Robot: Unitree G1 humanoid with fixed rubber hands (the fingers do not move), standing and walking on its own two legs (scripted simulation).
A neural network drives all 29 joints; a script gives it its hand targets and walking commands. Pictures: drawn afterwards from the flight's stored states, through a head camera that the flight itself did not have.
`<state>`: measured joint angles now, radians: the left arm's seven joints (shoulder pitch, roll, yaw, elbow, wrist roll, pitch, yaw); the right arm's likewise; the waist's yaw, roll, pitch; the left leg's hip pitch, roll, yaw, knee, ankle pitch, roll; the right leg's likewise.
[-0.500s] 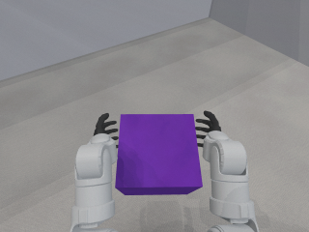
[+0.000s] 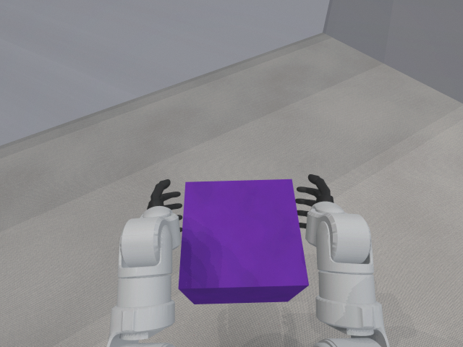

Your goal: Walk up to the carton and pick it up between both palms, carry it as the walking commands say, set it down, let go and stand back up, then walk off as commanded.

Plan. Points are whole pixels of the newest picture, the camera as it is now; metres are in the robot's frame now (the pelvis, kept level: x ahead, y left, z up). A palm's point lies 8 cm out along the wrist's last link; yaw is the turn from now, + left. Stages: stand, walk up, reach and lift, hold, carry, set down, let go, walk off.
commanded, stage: carry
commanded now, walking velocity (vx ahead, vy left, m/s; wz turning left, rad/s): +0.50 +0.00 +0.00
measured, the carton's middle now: (239, 245) +0.30 +0.00 -0.03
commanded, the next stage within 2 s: none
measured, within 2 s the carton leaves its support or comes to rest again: neither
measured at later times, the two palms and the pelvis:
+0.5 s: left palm (171, 111) +0.59 +0.14 +0.07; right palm (287, 108) +0.58 -0.13 +0.08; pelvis +0.28 +0.02 +0.01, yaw -4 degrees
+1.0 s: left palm (181, 72) +0.71 +0.12 +0.10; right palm (288, 66) +0.71 -0.14 +0.11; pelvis +0.41 -0.01 +0.02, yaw -1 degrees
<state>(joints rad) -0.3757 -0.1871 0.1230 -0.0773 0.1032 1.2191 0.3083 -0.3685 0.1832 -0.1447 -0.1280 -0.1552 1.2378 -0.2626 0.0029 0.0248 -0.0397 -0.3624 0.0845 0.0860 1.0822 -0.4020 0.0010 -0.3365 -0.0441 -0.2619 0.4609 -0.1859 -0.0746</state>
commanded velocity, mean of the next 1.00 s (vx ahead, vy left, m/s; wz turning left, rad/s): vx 0.10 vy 0.00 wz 0.00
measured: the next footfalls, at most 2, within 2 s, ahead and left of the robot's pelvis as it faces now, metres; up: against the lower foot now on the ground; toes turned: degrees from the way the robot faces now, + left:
left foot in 0.32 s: +0.42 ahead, +0.11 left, +0.00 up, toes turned +10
right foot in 0.58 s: +0.39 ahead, -0.12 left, +0.00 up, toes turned -12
